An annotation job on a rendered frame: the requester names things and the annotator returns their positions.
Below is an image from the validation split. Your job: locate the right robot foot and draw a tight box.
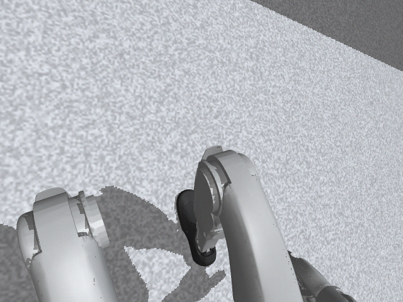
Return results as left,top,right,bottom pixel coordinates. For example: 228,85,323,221
176,189,216,266

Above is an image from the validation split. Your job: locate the right robot arm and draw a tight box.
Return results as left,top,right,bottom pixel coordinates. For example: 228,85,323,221
315,286,356,302

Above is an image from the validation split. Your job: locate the right robot hand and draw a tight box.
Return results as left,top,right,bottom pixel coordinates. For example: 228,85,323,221
288,251,331,302

